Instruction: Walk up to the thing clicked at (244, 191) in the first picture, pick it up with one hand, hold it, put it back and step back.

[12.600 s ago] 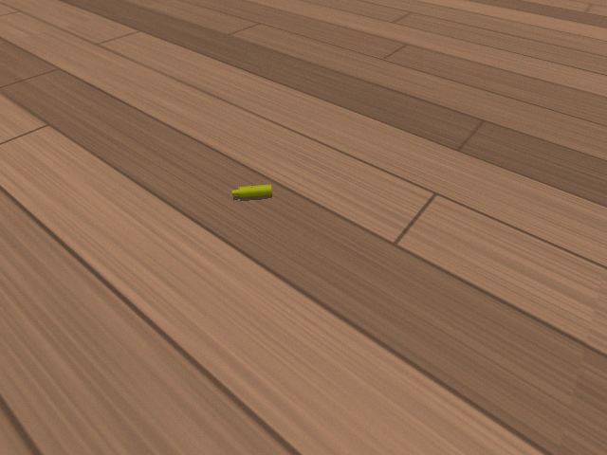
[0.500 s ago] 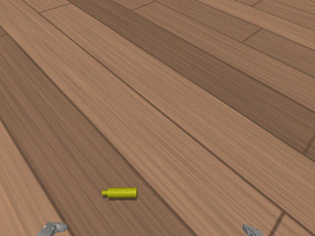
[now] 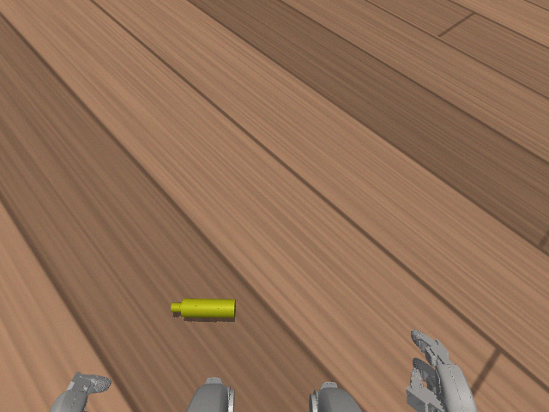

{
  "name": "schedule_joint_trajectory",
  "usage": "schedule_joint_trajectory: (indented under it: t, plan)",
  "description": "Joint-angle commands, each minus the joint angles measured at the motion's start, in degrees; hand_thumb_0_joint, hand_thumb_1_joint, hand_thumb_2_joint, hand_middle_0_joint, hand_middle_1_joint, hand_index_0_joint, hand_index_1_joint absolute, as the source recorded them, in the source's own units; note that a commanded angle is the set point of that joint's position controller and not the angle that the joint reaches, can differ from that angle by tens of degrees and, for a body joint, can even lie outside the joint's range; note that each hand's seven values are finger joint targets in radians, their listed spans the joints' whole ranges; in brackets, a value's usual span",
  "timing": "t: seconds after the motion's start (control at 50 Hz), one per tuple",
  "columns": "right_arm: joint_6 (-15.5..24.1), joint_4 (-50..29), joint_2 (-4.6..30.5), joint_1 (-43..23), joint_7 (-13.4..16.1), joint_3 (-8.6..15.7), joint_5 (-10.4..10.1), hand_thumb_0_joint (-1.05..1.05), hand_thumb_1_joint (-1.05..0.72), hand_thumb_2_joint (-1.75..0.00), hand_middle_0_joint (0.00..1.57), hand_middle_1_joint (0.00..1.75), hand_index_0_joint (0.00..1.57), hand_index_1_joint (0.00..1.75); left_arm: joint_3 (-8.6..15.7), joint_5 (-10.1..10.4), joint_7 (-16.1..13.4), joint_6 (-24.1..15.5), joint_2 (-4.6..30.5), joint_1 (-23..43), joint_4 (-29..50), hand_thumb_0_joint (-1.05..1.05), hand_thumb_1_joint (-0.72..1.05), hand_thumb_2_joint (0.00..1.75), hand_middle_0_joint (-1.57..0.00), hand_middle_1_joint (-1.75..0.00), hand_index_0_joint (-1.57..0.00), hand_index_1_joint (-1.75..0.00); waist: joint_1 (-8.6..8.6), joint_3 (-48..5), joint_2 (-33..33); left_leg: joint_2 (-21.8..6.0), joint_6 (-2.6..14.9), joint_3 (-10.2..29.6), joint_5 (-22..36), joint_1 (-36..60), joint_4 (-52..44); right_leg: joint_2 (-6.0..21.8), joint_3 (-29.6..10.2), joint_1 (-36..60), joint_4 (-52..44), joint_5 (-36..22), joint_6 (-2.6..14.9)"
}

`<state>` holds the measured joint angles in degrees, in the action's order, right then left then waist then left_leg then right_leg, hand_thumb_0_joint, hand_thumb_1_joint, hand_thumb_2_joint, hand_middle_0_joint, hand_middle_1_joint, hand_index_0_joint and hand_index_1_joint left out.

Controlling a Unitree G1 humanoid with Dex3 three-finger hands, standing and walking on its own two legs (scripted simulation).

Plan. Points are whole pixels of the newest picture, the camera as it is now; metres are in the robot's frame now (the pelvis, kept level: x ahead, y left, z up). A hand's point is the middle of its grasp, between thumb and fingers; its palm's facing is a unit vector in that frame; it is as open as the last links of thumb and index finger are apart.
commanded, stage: rise first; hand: left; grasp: from above
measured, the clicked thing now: (203, 307) +0.46 +0.21 -0.64
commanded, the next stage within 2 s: none
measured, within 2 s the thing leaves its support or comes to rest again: neither
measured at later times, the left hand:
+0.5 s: hand (143, 365) +0.25 +0.27 -0.34, palm faces -0.46 -0.40 -0.79, open 14.2 cm
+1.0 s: hand (166, 332) +0.34 +0.26 -0.45, palm faces -0.48 -0.06 -0.87, open 14.2 cm
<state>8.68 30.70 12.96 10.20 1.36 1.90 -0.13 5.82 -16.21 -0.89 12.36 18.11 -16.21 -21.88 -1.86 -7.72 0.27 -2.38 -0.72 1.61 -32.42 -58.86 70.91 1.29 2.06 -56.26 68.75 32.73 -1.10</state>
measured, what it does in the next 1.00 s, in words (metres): lowers itself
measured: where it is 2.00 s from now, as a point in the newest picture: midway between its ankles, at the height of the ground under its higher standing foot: outside the picture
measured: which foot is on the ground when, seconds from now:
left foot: down 0.00-1.00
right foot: down 0.00-1.00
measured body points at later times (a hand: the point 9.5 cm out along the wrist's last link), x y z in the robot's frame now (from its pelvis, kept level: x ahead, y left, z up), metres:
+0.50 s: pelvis -0.07 -0.01 -0.19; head +0.13 +0.00 +0.21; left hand +0.27 +0.29 -0.29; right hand +0.10 -0.28 -0.33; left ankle +0.01 +0.12 -0.63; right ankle +0.00 -0.13 -0.63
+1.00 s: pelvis -0.09 +0.01 -0.29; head +0.13 +0.04 +0.10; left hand +0.36 +0.26 -0.40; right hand -0.04 -0.28 -0.41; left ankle +0.01 +0.12 -0.63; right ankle +0.00 -0.13 -0.63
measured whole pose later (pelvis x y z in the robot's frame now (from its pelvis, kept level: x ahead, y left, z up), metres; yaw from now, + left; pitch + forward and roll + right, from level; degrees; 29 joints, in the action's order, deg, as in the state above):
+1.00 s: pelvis -0.09 +0.01 -0.29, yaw -5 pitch +34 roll -6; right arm 2.6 43.8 15.0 8.8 -4.9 2.2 4.2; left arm 3.3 -66.9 -16.2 -13.6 36.7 43.3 -69.6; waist -8.7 -6.4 -0.1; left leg -1.3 -0.1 5.9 -37.3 -125.8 129.0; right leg 0.8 2.5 -121.3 125.9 38.5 -1.8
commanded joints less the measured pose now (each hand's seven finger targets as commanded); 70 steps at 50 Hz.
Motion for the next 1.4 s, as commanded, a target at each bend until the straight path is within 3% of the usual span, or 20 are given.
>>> schedule_joint_trajectory:
  t: [0.0,0.06,0.12,0.22,0.24,0.28,0.34,0.36,0.38,0.48,0.56,0.62,0.72,0.8,0.84,0.88,0.98,1.16,1.24,1.38]
  plan:
    - [3.36,-6.98,8.73,-0.01,0.37,3.15,-0.3,0.0,-0.92,-0.9,0.2,0.3,0.2,0.3,3.81,-3.32,-1.66,-2.74,10.36,2.71,4.9,0.0,-0.6,0.98,-0.08,-1.04,-0.07,-1.05,-0.89,-14.53,3.55,1.59,1.2,-0.08,19.34,7.5,-3.61,-1.83,0.09,1.38,-2.86,-16.96,2.2]
    - [4.12,-5.94,9.59,-1.15,-0.18,3.57,0.03,0.0,-0.91,-0.9,0.2,0.3,0.2,0.3,3.93,-7.44,-2.05,-5.96,11.91,8.94,-0.59,0.0,-0.6,0.99,-0.08,-1.03,-0.06,-1.04,-1.07,-14.05,3.57,1.71,1.19,0.4,14.09,0.2,1.81,-1.67,-0.05,-7.04,3.45,-12.44,2.33]
    - [5.09,-5.11,10.22,-1.69,-0.79,4.16,0.12,0.0,-0.89,-0.9,0.2,0.3,0.2,0.3,1.94,-10.8,-2.57,-10.07,11.32,13.76,-2.11,0.0,-0.58,0.99,-0.08,-1.02,-0.07,-1.03,-1.08,-17.7,4.32,2.07,1.0,0.4,8.75,-4.83,5.91,-1.49,-0.51,-13.01,8.53,-8.65,2.38]
    - [5.37,-2.44,12.0,-1.81,-1.58,4.81,-0.28,0.0,-0.92,-0.91,0.2,0.3,0.2,0.3,3.3,-16.78,-5.2,-14.97,16.95,19.89,-2.52,0.0,-0.58,0.99,-0.12,-1.01,-0.1,-1.03,-0.33,-29.64,6.9,1.89,1.11,0.79,18.19,-6.41,15.27,-1.75,-0.33,-19.98,18.27,-15.19,2.56]
    - [5.19,-1.33,12.32,-1.86,-1.76,4.81,-0.39,0.0,-0.92,-0.91,0.2,0.3,0.2,0.3,2.63,-18.0,-5.75,-15.48,16.55,20.58,-6.43,0.0,-0.58,0.99,-0.11,-1.02,-0.1,-1.03,-0.93,-28.47,5.59,1.93,1.11,1.13,17.92,-9.26,16.61,-1.74,-0.02,-22.13,19.93,-14.89,2.63]
    - [4.82,-0.19,12.62,-1.94,-2.03,5.12,-0.22,0.0,-0.93,-0.91,0.2,0.3,0.2,0.3,4.96,-20.67,-7.05,-16.72,19.93,25.68,-10.05,0.0,-0.61,1.02,-0.11,-1.02,-0.09,-1.04,0.44,-28.65,5.76,2.16,1.16,0.79,14.37,-13.95,19.18,-1.7,-0.18,-25.68,22.15,-12.27,2.69]
    - [3.85,1.07,12.66,-0.78,-2.29,5.59,-0.24,0.0,-0.93,-0.91,0.2,0.3,0.2,0.3,5.47,-24.24,-8.49,-17.28,22.34,31.46,-11.17,0.0,-0.61,1.02,-0.1,-1.04,-0.08,-1.06,1.16,-34.37,5.59,2.3,1.53,-0.76,14.14,-16.6,23.78,-1.8,-0.49,-26.09,23.92,-12.56,2.46]
    - [3.64,1.49,12.73,-0.51,-2.55,5.6,0.02,0.0,-0.93,-0.91,0.2,0.3,0.2,0.3,4.2,-24.91,-8.7,-17.32,20.84,33.43,-12.41,0.0,-0.6,1.02,-0.09,-1.05,-0.08,-1.06,0.48,-35.51,4.5,2.36,1.56,-0.77,13.36,-18.17,25.04,-1.82,-0.34,-26.57,24.63,-12.26,2.43]
    - [3.57,2.13,12.53,-0.47,-2.72,5.49,0.1,0.0,-0.91,-0.9,0.2,0.3,0.2,0.3,2.77,-25.91,-8.76,-17.59,20.0,36.62,-14.0,0.0,-0.6,1.03,-0.08,-1.05,-0.07,-1.07,-0.38,-35.21,3.84,2.42,1.69,-0.82,11.78,-20.67,26.47,-1.82,-0.18,-27.71,25.52,-11.32,2.37]
    - [2.42,4.67,13.15,0.99,-3.09,5.98,0.92,0.0,-0.93,-0.91,0.2,0.3,0.2,0.3,4.12,-31.37,-8.52,-20.92,27.95,51.82,-21.0,0.0,-0.57,1.0,-0.14,-1.0,-0.13,-1.02,-0.72,-35.75,1.86,2.37,2.16,-1.49,2.71,-30.47,32.81,-1.88,0.03,-32.37,29.24,-2.98,2.16]
    - [1.59,5.88,13.05,2.17,-3.35,5.65,1.55,0.0,-0.87,-0.9,0.2,0.3,0.2,0.3,2.57,-35.02,-9.57,-23.81,28.79,58.86,-24.4,0.0,-0.52,1.02,-0.11,-0.99,-0.1,-1.01,-1.51,-37.19,2.27,2.66,2.27,-1.97,-0.85,-34.16,36.09,-2.15,-0.03,-34.43,31.05,1.93,2.22]
    - [0.52,6.6,13.54,2.76,-3.39,5.41,1.88,0.0,-0.86,-0.89,0.2,0.3,0.2,0.3,3.46,-38.37,-11.2,-24.77,31.88,62.82,-28.51,0.0,-0.55,1.06,-0.05,-1.04,-0.05,-1.05,-1.66,-35.59,3.02,2.92,2.22,-1.52,-4.52,-36.78,37.11,-2.51,0.85,-38.81,32.93,6.49,2.58]
    - [-1.84,7.75,13.51,3.77,-3.9,4.94,2.67,0.0,-0.87,-0.89,0.2,0.3,0.2,0.3,2.16,-43.03,-13.63,-25.29,32.66,67.5,-35.35,0.0,-0.57,1.06,-0.05,-1.03,-0.04,-1.04,-3.43,-32.36,3.94,3.33,2.46,-0.97,-7.52,-40.57,38.85,-2.68,2.38,-43.36,36.08,8.86,2.91]
    - [-3.46,8.6,14.3,5.12,-4.55,4.61,3.11,0.0,-0.88,-0.9,0.2,0.3,0.2,0.3,1.47,-46.52,-15.32,-25.36,33.57,71.66,-36.1,0.0,-0.57,1.06,-0.05,-1.0,-0.04,-1.01,-3.77,-34.73,9.67,3.01,1.94,0.14,-4.08,-36.24,39.84,-2.39,3.99,-48.02,40.3,3.72,3.39]
    - [-4.07,9.33,14.28,5.56,-4.94,4.4,3.42,0.0,-0.89,-0.9,0.2,0.3,0.2,0.3,-0.23,-47.64,-15.96,-25.4,31.12,72.14,-38.76,0.0,-0.59,1.08,-0.05,-0.98,-0.04,-0.99,-4.91,-33.44,10.44,2.94,1.67,0.71,-2.34,-36.03,40.62,-2.42,4.6,-50.25,41.94,1.67,3.59]
    - [-4.62,9.81,14.61,5.98,-5.19,4.45,3.8,0.0,-0.89,-0.9,0.2,0.3,0.2,0.3,0.5,-49.13,-17.06,-25.66,33.11,74.51,-38.8,0.0,-0.59,1.07,-0.05,-0.97,-0.04,-0.98,-5.12,-34.38,11.59,2.89,1.7,0.7,-1.42,-36.07,41.78,-2.36,4.64,-51.02,42.94,0.52,3.61]
    - [-5.46,10.51,14.92,7.0,-6.0,3.95,4.7,0.0,-0.89,-0.9,0.2,0.3,0.2,0.3,0.47,-52.61,-19.15,-26.58,33.59,77.44,-41.36,0.0,-0.58,1.06,-0.05,-0.96,-0.04,-0.97,-5.92,-34.57,12.94,2.84,1.55,0.83,1.69,-36.75,43.93,-2.32,5.11,-52.77,45.41,-2.28,3.59]
    - [-6.0,11.59,15.33,7.22,-6.88,3.46,6.52,0.0,-0.9,-0.9,0.2,0.3,0.2,0.3,-0.24,-56.77,-22.57,-27.52,34.22,82.46,-46.2,0.0,-0.56,1.03,-0.06,-0.98,-0.05,-0.98,-7.54,-34.98,14.01,2.73,1.78,0.73,1.02,-38.24,47.15,-2.37,5.51,-55.34,47.69,-2.12,3.29]
    - [-5.99,11.76,14.98,7.86,-7.23,2.91,7.22,0.0,-0.9,-0.9,0.2,0.3,0.2,0.3,0.12,-56.88,-23.63,-27.42,34.41,83.73,-48.99,0.0,-0.55,1.02,-0.06,-0.99,-0.06,-0.98,-8.94,-35.43,11.59,2.81,2.34,0.15,3.3,-40.15,49.62,-2.74,5.54,-53.58,48.05,-4.42,2.88]
    - [-5.57,12.1,14.72,7.81,-7.59,1.95,8.28,0.0,-0.9,-0.9,0.2,0.3,0.2,0.3,0.77,-56.8,-24.74,-26.6,35.53,84.8,-52.33,0.0,-0.53,1.0,-0.06,-1.01,-0.07,-1.0,-9.35,-34.57,11.53,2.64,2.65,-0.37,2.16,-43.62,51.51,-2.92,5.35,-52.6,48.72,-4.06,2.66]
